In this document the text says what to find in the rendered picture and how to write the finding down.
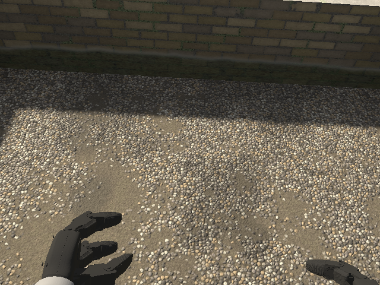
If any left robot hand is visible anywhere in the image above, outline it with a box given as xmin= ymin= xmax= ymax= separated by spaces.
xmin=42 ymin=211 xmax=133 ymax=285

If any right robot hand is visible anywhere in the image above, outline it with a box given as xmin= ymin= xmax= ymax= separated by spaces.
xmin=306 ymin=259 xmax=379 ymax=285

